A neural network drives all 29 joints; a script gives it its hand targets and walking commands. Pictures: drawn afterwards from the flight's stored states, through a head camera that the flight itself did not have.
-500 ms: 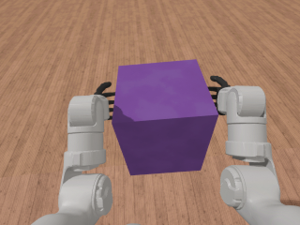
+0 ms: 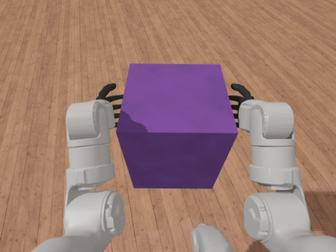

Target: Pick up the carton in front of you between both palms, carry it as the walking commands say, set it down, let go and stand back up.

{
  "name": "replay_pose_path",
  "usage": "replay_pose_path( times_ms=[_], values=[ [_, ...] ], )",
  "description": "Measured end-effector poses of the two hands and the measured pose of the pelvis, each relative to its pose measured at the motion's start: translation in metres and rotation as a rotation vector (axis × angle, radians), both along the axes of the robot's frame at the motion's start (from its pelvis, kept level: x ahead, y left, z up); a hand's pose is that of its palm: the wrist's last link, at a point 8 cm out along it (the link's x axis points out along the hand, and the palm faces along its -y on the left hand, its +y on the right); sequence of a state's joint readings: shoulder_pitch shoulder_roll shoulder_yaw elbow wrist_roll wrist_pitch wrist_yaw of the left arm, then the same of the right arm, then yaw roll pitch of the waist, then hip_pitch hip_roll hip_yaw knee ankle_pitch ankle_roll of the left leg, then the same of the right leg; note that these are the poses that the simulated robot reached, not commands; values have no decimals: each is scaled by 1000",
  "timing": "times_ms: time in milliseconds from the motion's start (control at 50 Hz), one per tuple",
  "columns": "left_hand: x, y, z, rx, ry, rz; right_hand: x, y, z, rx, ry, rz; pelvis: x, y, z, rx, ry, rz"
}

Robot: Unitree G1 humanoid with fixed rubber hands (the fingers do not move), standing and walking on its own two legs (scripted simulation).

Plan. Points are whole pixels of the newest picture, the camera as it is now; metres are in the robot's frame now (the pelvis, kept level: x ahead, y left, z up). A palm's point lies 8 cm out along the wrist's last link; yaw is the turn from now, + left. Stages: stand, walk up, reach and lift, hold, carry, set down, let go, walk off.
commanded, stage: carry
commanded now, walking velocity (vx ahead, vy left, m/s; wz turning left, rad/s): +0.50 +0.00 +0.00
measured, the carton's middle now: (173, 130) +0.39 -0.03 +0.06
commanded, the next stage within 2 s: none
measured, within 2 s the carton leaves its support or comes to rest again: neither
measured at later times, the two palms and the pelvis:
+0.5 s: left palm (98, 25) +0.66 +0.15 +0.21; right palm (203, 12) +0.70 -0.15 +0.21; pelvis +0.30 -0.04 +0.04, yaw +2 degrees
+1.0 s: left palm (112, 1) +0.95 +0.13 +0.16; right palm out of the picture +0.95 -0.17 +0.16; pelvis +0.59 -0.02 +0.04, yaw +1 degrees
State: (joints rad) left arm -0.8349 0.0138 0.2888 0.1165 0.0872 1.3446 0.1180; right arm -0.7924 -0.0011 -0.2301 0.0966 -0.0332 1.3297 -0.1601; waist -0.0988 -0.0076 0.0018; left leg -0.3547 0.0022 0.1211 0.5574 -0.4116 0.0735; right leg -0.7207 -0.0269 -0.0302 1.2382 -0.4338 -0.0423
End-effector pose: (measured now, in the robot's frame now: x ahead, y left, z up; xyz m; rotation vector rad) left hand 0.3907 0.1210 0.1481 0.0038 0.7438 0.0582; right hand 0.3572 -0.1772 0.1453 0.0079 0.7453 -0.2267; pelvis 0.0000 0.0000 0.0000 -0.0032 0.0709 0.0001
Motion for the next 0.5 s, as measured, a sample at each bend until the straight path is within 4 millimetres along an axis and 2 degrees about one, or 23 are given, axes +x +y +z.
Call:
replay_pose_path(
  times_ms=[120,180,220,300,360,420,500],
  values=[
    [75,-7,29,2,-93,32,89,-8,30,20,-95,18,80,-15,3,-1,7,0],
    [113,-7,36,28,-110,64,140,-9,35,25,-111,64,126,-28,-4,-23,-8,14],
    [131,-3,34,48,-86,92,171,-5,34,30,-86,101,150,-36,-1,-24,-12,14],
    [159,9,25,62,2,142,221,8,32,32,1,157,191,-44,16,-4,-5,17],
    [184,16,30,55,12,171,255,16,37,38,10,178,221,-47,27,7,0,23],
    [219,21,42,43,-22,186,290,22,48,60,-25,188,253,-46,33,11,6,26],
    [274,25,58,30,-70,179,339,25,63,64,-73,169,303,-38,36,10,12,25]
  ],
)
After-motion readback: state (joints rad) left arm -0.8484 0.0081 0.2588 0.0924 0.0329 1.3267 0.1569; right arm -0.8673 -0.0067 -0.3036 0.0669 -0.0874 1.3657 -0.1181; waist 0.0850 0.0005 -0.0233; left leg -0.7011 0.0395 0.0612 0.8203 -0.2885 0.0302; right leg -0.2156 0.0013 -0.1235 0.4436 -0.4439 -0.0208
